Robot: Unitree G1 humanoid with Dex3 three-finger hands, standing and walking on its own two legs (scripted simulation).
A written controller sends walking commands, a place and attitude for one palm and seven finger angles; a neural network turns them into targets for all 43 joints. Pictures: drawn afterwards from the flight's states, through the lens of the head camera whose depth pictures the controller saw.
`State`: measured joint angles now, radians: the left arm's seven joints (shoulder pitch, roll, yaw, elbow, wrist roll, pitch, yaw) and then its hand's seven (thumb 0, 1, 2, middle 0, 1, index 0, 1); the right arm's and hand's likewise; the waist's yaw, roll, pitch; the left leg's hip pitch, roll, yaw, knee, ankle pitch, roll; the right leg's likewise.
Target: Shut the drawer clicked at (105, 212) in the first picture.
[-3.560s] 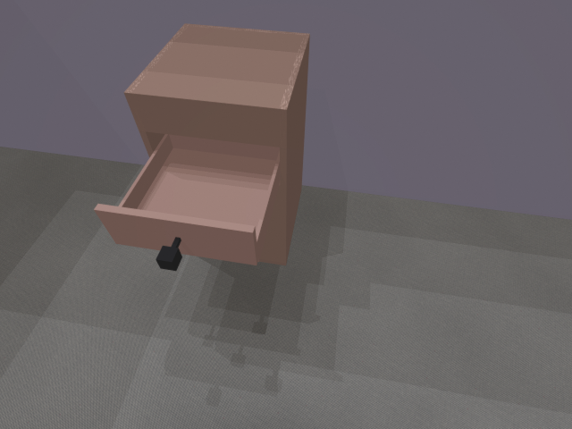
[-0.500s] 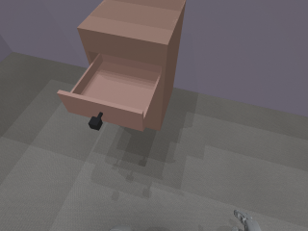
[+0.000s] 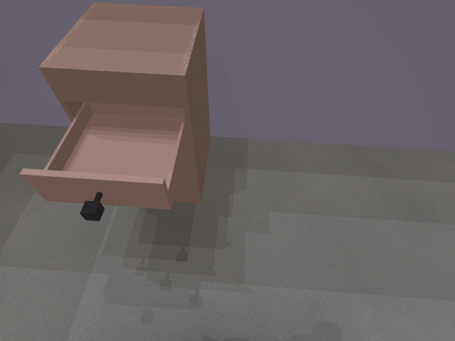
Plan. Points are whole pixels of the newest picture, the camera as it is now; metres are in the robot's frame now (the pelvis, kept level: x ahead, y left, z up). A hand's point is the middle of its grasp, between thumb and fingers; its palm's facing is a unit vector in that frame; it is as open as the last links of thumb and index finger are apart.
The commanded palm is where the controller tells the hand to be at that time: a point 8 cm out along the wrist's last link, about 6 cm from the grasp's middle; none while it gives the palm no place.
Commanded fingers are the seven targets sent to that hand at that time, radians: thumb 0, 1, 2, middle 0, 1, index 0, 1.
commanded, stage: take the last steps up to it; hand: left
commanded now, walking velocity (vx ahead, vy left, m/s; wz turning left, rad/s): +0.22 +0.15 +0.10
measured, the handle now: (95, 204) +0.46 +0.39 -0.21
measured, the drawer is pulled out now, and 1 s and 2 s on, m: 0.30 0.30 0.30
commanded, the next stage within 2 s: come to a stop and stand still in 0.40 s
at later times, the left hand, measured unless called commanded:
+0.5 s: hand out of the picture +0.04 +0.20 -0.17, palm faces +0.17 -0.96 -0.22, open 7.3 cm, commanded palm none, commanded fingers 0.00 0.90 0.90 -0.20 -0.30 -0.20 -0.30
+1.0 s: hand (124, 287) +0.24 +0.23 -0.16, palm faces +0.08 -0.96 -0.25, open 7.3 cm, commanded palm none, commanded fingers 0.00 0.90 0.90 -0.20 -0.30 -0.20 -0.30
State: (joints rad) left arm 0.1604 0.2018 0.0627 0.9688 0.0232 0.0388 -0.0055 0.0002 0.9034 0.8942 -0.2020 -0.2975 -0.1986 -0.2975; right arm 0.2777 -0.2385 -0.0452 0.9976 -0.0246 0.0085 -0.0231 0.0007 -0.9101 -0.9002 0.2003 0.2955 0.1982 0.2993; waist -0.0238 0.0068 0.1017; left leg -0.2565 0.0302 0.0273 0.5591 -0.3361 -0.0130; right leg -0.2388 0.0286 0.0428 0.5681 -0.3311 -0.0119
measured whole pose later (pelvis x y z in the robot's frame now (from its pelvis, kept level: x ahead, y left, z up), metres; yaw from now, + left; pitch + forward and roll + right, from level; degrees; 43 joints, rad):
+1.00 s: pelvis +0.15 +0.03 +0.00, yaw +3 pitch -1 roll +1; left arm 0.11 0.21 0.06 1.00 0.01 0.02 0.03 0.00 0.91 0.89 -0.20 -0.30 -0.20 -0.30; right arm 0.19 -0.19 -0.05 1.04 -0.02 0.04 -0.04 0.00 -0.91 -0.90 0.20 0.30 0.20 0.30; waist -0.01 -0.01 0.11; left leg -0.27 0.06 0.06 0.52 -0.23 -0.03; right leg -0.19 0.00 -0.03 0.54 -0.34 -0.02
